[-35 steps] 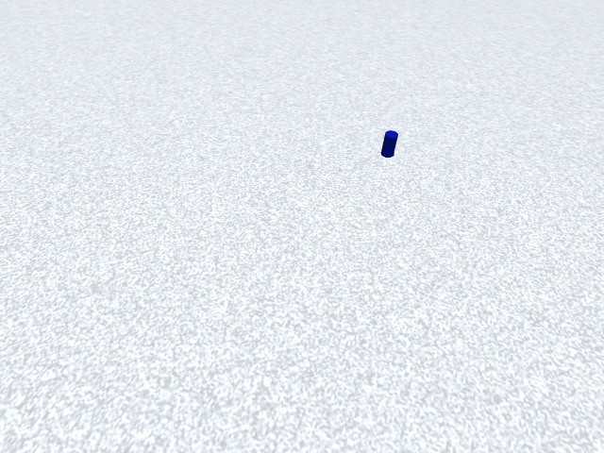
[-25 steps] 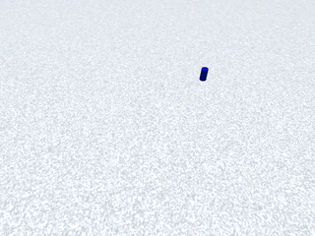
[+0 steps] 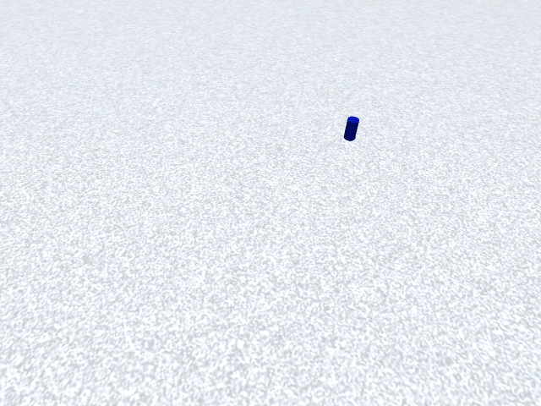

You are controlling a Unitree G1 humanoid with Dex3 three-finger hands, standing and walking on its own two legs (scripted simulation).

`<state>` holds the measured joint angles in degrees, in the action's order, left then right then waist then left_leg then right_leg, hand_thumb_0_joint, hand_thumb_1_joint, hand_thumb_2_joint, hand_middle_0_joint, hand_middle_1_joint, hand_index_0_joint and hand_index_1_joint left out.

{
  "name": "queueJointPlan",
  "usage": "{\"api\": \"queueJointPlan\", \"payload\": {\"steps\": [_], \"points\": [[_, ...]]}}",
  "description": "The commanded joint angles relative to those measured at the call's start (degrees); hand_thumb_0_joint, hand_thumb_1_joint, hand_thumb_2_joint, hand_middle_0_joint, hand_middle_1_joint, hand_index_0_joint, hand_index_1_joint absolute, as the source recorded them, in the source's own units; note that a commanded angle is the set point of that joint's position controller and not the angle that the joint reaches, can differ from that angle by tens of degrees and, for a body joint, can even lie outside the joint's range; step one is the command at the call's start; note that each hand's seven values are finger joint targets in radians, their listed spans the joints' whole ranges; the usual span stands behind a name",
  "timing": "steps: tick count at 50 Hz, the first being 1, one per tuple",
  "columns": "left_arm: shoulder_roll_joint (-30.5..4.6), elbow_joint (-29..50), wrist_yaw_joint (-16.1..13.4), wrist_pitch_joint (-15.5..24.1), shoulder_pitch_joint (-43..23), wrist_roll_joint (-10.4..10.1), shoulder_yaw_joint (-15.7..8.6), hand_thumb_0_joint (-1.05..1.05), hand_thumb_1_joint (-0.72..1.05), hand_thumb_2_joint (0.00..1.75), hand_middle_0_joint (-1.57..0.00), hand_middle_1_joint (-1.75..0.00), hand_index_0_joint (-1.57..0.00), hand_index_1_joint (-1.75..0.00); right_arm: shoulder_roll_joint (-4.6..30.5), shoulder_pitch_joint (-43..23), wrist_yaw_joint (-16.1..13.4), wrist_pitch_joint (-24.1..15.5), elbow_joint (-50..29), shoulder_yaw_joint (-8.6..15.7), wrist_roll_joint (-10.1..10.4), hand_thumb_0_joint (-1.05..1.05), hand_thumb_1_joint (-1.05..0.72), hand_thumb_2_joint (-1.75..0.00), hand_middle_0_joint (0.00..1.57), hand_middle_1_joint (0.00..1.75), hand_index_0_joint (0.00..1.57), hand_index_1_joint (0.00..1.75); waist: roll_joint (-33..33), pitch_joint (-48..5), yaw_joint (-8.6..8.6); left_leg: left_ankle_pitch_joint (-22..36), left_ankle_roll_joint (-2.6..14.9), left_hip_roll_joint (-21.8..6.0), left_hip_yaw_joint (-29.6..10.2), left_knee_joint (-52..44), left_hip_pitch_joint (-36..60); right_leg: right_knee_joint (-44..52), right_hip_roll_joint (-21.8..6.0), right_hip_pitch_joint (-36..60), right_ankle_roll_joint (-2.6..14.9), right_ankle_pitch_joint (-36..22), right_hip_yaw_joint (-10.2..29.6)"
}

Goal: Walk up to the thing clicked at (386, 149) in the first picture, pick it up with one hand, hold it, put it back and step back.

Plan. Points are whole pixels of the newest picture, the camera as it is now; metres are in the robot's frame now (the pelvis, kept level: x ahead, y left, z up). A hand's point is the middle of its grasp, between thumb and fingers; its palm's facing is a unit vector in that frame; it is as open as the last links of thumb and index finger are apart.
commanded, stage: stand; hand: left
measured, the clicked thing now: (351, 128) +1.74 -0.49 -0.72
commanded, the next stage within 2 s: walk up in 0.42 s
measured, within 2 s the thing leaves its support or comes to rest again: neither
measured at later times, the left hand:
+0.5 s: hand out of the picture +0.08 +0.25 -0.16, palm faces -0.07 -0.94 -0.32, open 7.4 cm
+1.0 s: hand (204, 354) +0.25 +0.13 -0.14, palm faces -0.21 -0.91 -0.35, open 7.4 cm
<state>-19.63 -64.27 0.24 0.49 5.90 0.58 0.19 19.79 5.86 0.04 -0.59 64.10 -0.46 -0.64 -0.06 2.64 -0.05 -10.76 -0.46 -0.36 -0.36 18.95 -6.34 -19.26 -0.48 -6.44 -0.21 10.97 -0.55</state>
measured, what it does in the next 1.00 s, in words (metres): walks ahead: right foot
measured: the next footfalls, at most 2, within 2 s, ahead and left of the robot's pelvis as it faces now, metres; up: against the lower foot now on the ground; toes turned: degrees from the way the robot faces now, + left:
right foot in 0.76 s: +0.17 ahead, -0.24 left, +0.00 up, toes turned -16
left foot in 1.18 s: +0.44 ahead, -0.05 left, +0.00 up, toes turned -11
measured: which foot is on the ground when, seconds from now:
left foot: down 0.00-0.76, up 0.78-1.00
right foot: down 0.00-0.46, up 0.48-0.74, down 0.76-1.00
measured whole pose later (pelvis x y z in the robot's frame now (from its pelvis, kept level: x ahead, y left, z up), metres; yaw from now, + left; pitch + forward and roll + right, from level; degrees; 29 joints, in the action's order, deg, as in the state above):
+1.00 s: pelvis +0.15 -0.13 -0.01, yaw -15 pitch -2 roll -1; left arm -22.1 -53.7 4.9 2.7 18.2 0.6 -3.6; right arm 24.9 12.0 5.0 -2.7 53.0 3.8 -1.7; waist -2.9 1.8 -2.4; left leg -17.1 0.3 -5.6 2.5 52.1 -29.1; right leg -27.3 1.5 -10.2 2.8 15.1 -2.5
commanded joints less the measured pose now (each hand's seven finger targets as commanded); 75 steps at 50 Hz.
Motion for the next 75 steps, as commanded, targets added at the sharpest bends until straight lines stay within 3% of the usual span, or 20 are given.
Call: {"api": "queueJointPlan", "payload": {"steps": [1,20,21,23,24,27,36,37,38,39,40,45,55,58,59,60,61,66,70,75], "points": [[-12.28,3.45,-0.86,1.36,-2.02,-0.11,-2.29,0.0,0.9,0.9,-0.2,-0.3,-0.2,-0.3,12.39,-2.07,-0.71,-1.36,-3.19,2.57,0.26,0.0,-0.9,-0.9,0.2,0.3,0.2,0.3,-0.47,-4.99,-0.06,10.92,1.74,-7.01,-4.73,-2.32,1.31,2.84,-7.2,1.37,1.71,-10.68,5.2],[-12.29,3.33,-0.81,1.36,-1.92,-0.22,-2.37,0.0,0.9,0.9,-0.2,-0.3,-0.2,-0.3,12.13,-1.43,-0.63,-1.32,-2.94,2.44,0.18,0.0,-0.9,-0.9,0.2,0.3,0.2,0.3,-0.54,-3.76,0.04,8.02,1.6,-6.79,-4.7,-3.38,0.5,3.77,-7.12,0.73,1.73,-8.29,5.57],[-18.5,9.46,1.88,1.4,-0.04,1.48,-6.89,0.0,0.9,0.9,-0.2,-0.3,-0.2,-0.3,19.76,3.71,0.17,-3.22,-7.32,7.3,-1.46,0.0,-0.9,-0.9,0.2,0.3,0.2,0.3,1.5,-10.09,2.16,-20.7,5.74,-7.49,-4.94,1.85,9.52,-3.3,-3.45,-8.67,3.68,18.84,7.49],[-14.22,13.26,3.9,0.62,-11.3,1.9,-6.28,0.0,0.9,0.9,-0.2,-0.3,-0.2,-0.3,22.93,10.05,0.21,-4.21,-6.18,9.84,-1.68,0.0,-0.9,-0.9,0.2,0.3,0.2,0.3,-11.0,-0.04,8.23,-34.48,12.18,-21.73,-20.79,-10.42,15.65,-26.14,-0.76,-36.44,1.67,16.58,1.26],[-14.75,14.75,4.11,0.76,-11.83,2.23,-6.44,0.0,0.9,0.9,-0.2,-0.3,-0.2,-0.3,23.36,9.25,0.28,-4.74,-7.74,10.0,-1.56,0.0,-0.9,-0.9,0.2,0.3,0.2,0.3,-7.17,2.74,7.42,-31.82,15.3,-27.44,-23.96,-12.16,12.04,-31.82,-4.99,-40.19,1.55,15.39,5.62],[-15.59,13.5,5.95,0.99,-2.61,1.37,-6.99,0.0,0.9,0.9,-0.2,-0.3,-0.2,-0.3,20.72,4.02,0.54,-5.65,-11.16,9.24,-1.64,0.0,-0.9,-0.9,0.2,0.3,0.2,0.3,-5.47,-0.45,1.58,-29.93,12.63,-22.57,-14.88,-12.79,6.78,-33.42,-8.01,-33.66,1.05,11.47,6.59],[-16.14,10.43,6.94,1.36,9.44,1.4,-8.83,0.0,0.9,0.9,-0.2,-0.3,-0.2,-0.3,20.39,-1.84,1.76,-4.71,-14.49,9.09,-2.15,0.0,-0.9,-0.9,0.2,0.3,0.2,0.3,-1.87,-1.5,-5.63,-23.15,7.76,-13.68,7.43,6.77,-13.35,-16.27,-3.32,0.14,0.93,2.08,-6.01],[-18.93,8.23,5.92,2.08,16.5,1.58,-10.1,0.0,0.9,0.9,-0.2,-0.3,-0.2,-0.3,17.35,-0.18,1.79,-4.26,-14.44,7.92,-2.45,0.0,-0.9,-0.9,0.2,0.3,0.2,0.3,8.94,-4.92,-8.87,-18.57,6.26,-9.01,10.12,23.96,-20.54,-15.2,-0.54,11.14,1.84,7.87,-4.73],[-23.65,7.78,4.53,2.56,23.83,1.74,-11.77,0.0,0.9,0.9,-0.2,-0.3,-0.2,-0.3,12.13,0.25,2.1,-4.15,-15.79,5.87,-2.2,0.0,-0.9,-0.9,0.2,0.3,0.2,0.3,24.1,-4.48,-12.62,-24.41,4.08,-2.01,11.16,44.91,-32.65,-3.62,-6.93,15.97,4.94,26.03,10.66],[-27.83,10.42,4.17,3.0,20.98,0.64,-11.41,0.0,0.9,0.9,-0.2,-0.3,-0.2,-0.3,13.64,-0.46,2.25,-4.3,-18.51,5.78,-0.7,0.0,-0.9,-0.9,0.2,0.3,0.2,0.3,23.68,-3.14,-9.58,-23.7,1.71,0.96,3.74,52.33,-38.16,14.34,-20.5,8.16,11.35,40.5,42.97],[-28.59,13.05,4.12,3.02,13.92,-0.25,-11.12,0.0,0.9,0.9,-0.2,-0.3,-0.2,-0.3,18.69,-2.34,2.1,-4.24,-17.72,7.04,-0.89,0.0,-0.9,-0.9,0.2,0.3,0.2,0.3,11.58,1.69,-6.8,-18.23,1.38,-4.76,-1.78,53.25,-36.3,15.88,-23.91,0.83,14.89,46.37,47.32],[-21.34,15.55,3.22,4.19,6.46,-0.5,-8.79,0.0,0.9,0.9,-0.2,-0.3,-0.2,-0.3,18.46,8.03,3.69,-3.68,-12.88,7.72,-0.41,0.0,-0.9,-0.9,0.2,0.3,0.2,0.3,7.54,1.4,0.0,-6.69,1.49,-8.35,-1.31,39.67,-24.61,9.83,-13.57,-7.84,11.04,25.48,20.28],[-20.72,18.63,3.25,5.22,7.29,0.26,-8.41,0.0,0.9,0.9,-0.2,-0.3,-0.2,-0.3,15.44,1.91,4.62,-4.77,-18.28,8.44,-1.05,0.0,-0.9,-0.9,0.2,0.3,0.2,0.3,2.93,2.53,-1.31,2.45,0.19,-6.47,3.07,16.55,-15.0,5.68,-11.31,-10.29,11.09,15.58,11.48],[-18.36,18.93,3.21,5.01,9.46,0.16,-7.12,0.0,0.9,0.9,-0.2,-0.3,-0.2,-0.3,16.74,11.97,3.61,-6.0,-15.7,9.38,-1.37,0.0,-0.9,-0.9,0.2,0.3,0.2,0.3,-3.37,-3.52,3.81,-2.45,2.43,-1.39,5.89,8.39,3.8,-15.7,-6.82,-12.22,8.45,-7.26,5.63],[-14.69,19.11,2.96,4.89,12.73,-0.22,-6.03,0.0,0.9,0.9,-0.2,-0.3,-0.2,-0.3,20.77,20.74,2.78,-6.55,-14.11,10.95,-2.28,0.0,-0.9,-0.9,0.2,0.3,0.2,0.3,-14.12,-10.12,7.01,-12.71,6.26,-9.47,-5.89,4.01,16.76,-34.99,-2.1,-20.55,5.62,-7.12,1.88],[-12.01,19.32,2.35,4.82,13.68,-1.37,-5.42,0.0,0.9,0.9,-0.2,-0.3,-0.2,-0.3,24.93,22.2,2.27,-6.91,-15.25,11.88,-2.36,0.0,-0.9,-0.9,0.2,0.3,0.2,0.3,-19.32,-9.98,6.98,-21.94,11.99,-24.89,-34.64,-5.04,22.64,-46.17,7.29,-36.5,2.8,16.03,1.28],[-17.55,18.73,1.49,4.82,11.5,-0.34,-5.84,0.0,0.9,0.9,-0.2,-0.3,-0.2,-0.3,25.26,18.75,2.45,-6.6,-16.09,12.21,-0.34,0.0,-0.9,-0.9,0.2,0.3,0.2,0.3,-11.31,-8.72,5.84,-23.91,16.44,-27.73,-39.36,-7.08,16.34,-51.55,2.38,-35.48,3.95,17.65,8.28],[-16.65,16.78,3.38,4.5,10.14,-1.06,-5.91,0.0,0.9,0.9,-0.2,-0.3,-0.2,-0.3,18.4,12.37,1.84,-6.93,-18.04,8.36,0.52,0.0,-0.9,-0.9,0.2,0.3,0.2,0.3,-7.54,-0.05,1.63,2.79,11.41,-17.25,-6.69,-5.23,0.69,-41.46,-4.22,-28.68,1.18,6.58,6.53],[-14.6,19.17,5.02,3.69,3.73,-0.54,-5.54,0.0,0.9,0.9,-0.2,-0.3,-0.2,-0.3,19.66,12.47,1.97,-7.08,-19.26,8.35,0.01,0.0,-0.9,-0.9,0.2,0.3,0.2,0.3,-7.66,1.19,2.26,8.96,13.69,-17.42,-0.45,-5.91,0.93,-28.7,-5.31,-28.55,-0.01,4.3,1.74],[-13.72,18.94,5.91,3.4,0.06,-0.51,-6.01,0.0,0.9,0.9,-0.2,-0.3,-0.2,-0.3,20.67,11.54,2.09,-6.29,-19.29,8.45,0.35,0.0,-0.9,-0.9,0.2,0.3,0.2,0.3,-7.36,-0.04,1.61,2.31,9.81,-15.54,3.67,-3.83,-3.58,-16.06,-3.68,-15.41,1.98,-6.87,-2.21]]}}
